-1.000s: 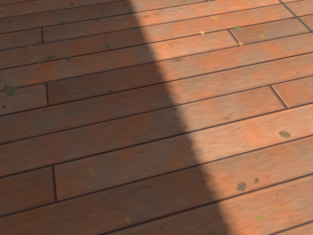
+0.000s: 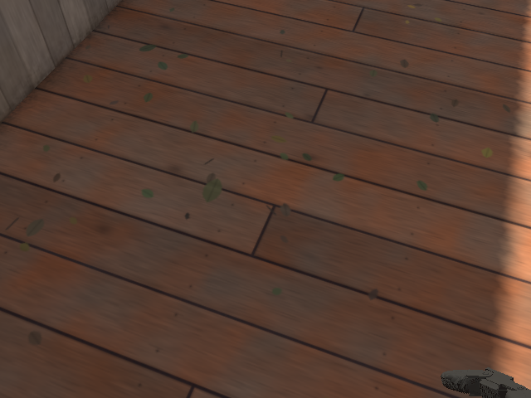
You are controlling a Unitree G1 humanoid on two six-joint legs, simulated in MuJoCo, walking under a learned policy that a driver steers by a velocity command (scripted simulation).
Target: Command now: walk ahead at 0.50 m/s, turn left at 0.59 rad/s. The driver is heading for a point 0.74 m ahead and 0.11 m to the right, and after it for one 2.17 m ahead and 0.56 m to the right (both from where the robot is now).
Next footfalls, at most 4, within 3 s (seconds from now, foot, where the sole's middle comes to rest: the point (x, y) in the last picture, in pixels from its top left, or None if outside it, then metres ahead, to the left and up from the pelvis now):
0.56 right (308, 380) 0.48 -0.05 -0.75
1.12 left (244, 328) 0.60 0.11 -0.75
1.60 right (313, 389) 0.46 -0.07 -0.75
2.10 left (258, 339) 0.58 0.07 -0.75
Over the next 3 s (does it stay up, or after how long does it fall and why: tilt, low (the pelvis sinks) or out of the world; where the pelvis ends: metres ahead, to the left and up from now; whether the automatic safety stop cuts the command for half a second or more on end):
stays up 0.59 -0.08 0.01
